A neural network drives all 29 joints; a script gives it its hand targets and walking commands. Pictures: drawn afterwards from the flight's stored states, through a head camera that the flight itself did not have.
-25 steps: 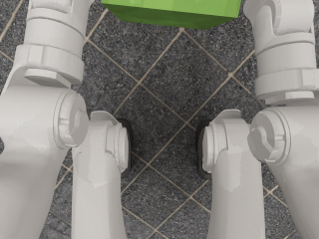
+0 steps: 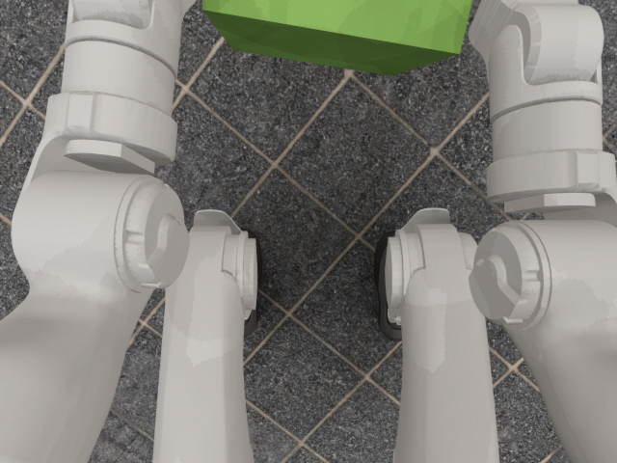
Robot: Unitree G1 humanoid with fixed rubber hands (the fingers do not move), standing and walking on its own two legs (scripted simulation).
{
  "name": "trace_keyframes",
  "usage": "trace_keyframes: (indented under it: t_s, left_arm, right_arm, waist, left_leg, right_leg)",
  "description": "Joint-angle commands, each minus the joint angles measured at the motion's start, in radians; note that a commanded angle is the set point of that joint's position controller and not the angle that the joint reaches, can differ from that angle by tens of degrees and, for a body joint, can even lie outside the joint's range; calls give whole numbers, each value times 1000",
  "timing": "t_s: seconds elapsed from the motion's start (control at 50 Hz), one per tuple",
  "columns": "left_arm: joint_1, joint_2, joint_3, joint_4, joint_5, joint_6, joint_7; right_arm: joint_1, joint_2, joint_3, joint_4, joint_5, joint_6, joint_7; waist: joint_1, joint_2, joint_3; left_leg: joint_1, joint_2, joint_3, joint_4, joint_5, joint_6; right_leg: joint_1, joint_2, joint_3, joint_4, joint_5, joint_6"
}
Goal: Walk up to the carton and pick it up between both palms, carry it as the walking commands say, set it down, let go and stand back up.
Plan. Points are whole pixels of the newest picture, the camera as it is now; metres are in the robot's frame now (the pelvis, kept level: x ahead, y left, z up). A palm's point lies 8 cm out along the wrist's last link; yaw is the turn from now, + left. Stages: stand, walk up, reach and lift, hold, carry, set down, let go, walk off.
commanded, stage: reach and lift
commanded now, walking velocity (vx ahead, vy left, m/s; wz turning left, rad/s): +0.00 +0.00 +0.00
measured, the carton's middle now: out of the picture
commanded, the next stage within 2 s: none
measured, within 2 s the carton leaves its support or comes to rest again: neither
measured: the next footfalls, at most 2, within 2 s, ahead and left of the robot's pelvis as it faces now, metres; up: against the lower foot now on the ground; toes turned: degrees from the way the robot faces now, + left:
none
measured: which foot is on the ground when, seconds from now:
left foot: down 0.00-1.00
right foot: down 0.00-1.00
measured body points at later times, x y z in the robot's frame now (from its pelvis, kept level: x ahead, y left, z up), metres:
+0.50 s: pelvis -0.01 +0.00 +0.05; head +0.32 -0.01 +0.33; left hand +0.58 +0.13 -0.02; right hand +0.56 -0.16 -0.04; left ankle +0.14 +0.14 -0.40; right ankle +0.13 -0.14 -0.40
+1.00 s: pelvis -0.02 +0.00 +0.10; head +0.29 -0.01 +0.41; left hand +0.56 +0.13 +0.05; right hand +0.53 -0.16 +0.04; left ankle +0.14 +0.15 -0.40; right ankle +0.13 -0.14 -0.40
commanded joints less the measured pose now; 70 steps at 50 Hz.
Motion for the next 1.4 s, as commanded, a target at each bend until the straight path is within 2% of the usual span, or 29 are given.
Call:
trace_keyframes:
  t_s: [0.0,0.1,0.2,0.28,0.3,0.42,0.44,0.56,0.64,0.74,0.76,0.78,0.84,0.94,1.02,1.12,1.2,1.3,1.38]
  left_arm:
    - [-587,-1173,-347,-220,-117,0,-393]
    - [-589,-1189,-336,-205,-103,13,-401]
    - [-592,-1213,-356,-227,-117,26,-404]
    - [-606,-1215,-362,-244,-123,32,-406]
    - [-596,-1213,-351,-231,-112,31,-407]
    - [-563,-1235,-349,-225,-105,35,-416]
    - [-554,-1242,-354,-233,-108,34,-417]
    - [-538,-1249,-387,-276,-126,38,-417]
    - [-531,-1248,-396,-279,-130,37,-414]
    - [-520,-1254,-398,-274,-126,36,-414]
    - [-513,-1248,-385,-257,-117,35,-416]
    - [-509,-1264,-393,-261,-122,36,-417]
    - [-481,-1267,-378,-240,-108,37,-420]
    - [-491,-1274,-401,-280,-121,37,-422]
    - [-498,-1275,-441,-326,-147,38,-418]
    - [-467,-1284,-428,-304,-142,34,-418]
    - [-394,-1301,-396,-237,-116,34,-425]
    - [-360,-1312,-398,-251,-106,30,-433]
    - [-400,-1321,-471,-358,-145,25,-435]
  right_arm:
    - [-825,1137,378,-228,134,-51,471]
    - [-828,1150,366,-216,123,-37,481]
    - [-862,1157,391,-268,143,-27,482]
    - [-835,1173,390,-250,143,-13,485]
    - [-813,1179,377,-216,134,-10,487]
    - [-772,1212,375,-214,128,-5,492]
    - [-772,1218,383,-225,133,-6,493]
    - [-764,1225,420,-274,151,0,491]
    - [-765,1231,436,-282,156,1,487]
    - [-731,1238,429,-256,144,2,488]
    - [-719,1248,422,-232,139,4,488]
    - [-712,1249,421,-241,137,3,489]
    - [-706,1254,412,-236,130,2,493]
    - [-678,1269,419,-244,134,5,495]
    - [-695,1268,461,-303,158,6,490]
    - [-670,1279,462,-275,149,8,485]
    - [-620,1292,439,-231,126,6,490]
    - [-560,1319,435,-234,111,3,497]
    - [-550,1334,479,-298,136,2,497]
  waist:
    - [-20,-55,-2427]
    - [-19,-52,-2427]
    - [-17,-45,-2533]
    - [-20,-47,-2550]
    - [-19,-43,-2516]
    - [-17,-44,-2523]
    - [-9,-39,-2538]
    - [-9,-51,-2606]
    - [-1,-57,-2593]
    - [-8,-60,-2550]
    - [2,-60,-2520]
    - [-11,-56,-2531]
    - [-2,-58,-2506]
    - [-14,-52,-2552]
    - [-13,-56,-2621]
    - [-8,-68,-2539]
    - [-5,-67,-2459]
    - [-9,-73,-2459]
    - [-19,-65,-2573]
  left_leg:
    - [751,-127,230,-238,322,57]
    - [765,-129,229,-276,289,57]
    - [831,-135,228,-302,310,54]
    - [860,-136,220,-333,305,52]
    - [843,-135,222,-340,289,51]
    - [876,-136,220,-378,297,51]
    - [885,-137,222,-383,307,50]
    - [955,-140,209,-424,343,49]
    - [968,-139,204,-450,333,51]
    - [980,-136,199,-488,297,50]
    - [968,-134,202,-499,279,52]
    - [985,-135,199,-510,277,51]
    - [991,-134,196,-533,261,53]
    - [1044,-135,191,-567,268,51]
    - [1106,-134,182,-595,300,50]
    - [1100,-131,176,-635,255,54]
    - [1094,-129,173,-675,221,55]
    - [1133,-128,168,-720,231,56]
    - [1221,-130,157,-747,292,52]
  right_leg:
    - [710,142,-213,-249,344,-28]
    - [722,143,-214,-286,310,-27]
    - [794,146,-210,-315,330,-25]
    - [818,147,-209,-339,328,-24]
    - [802,146,-208,-347,312,-24]
    - [845,149,-203,-385,324,-23]
    - [866,149,-199,-390,334,-24]
    - [944,154,-192,-426,371,-23]
    - [970,152,-181,-453,358,-22]
    - [986,151,-176,-492,323,-25]
    - [985,148,-171,-504,305,-24]
    - [999,149,-175,-511,308,-25]
    - [1001,148,-171,-533,287,-26]
    - [1062,148,-167,-570,301,-27]
    - [1128,150,-162,-591,331,-25]
    - [1142,144,-150,-636,286,-25]
    - [1138,139,-145,-678,248,-28]
    - [1196,137,-140,-725,267,-28]
    - [1288,141,-135,-745,335,-29]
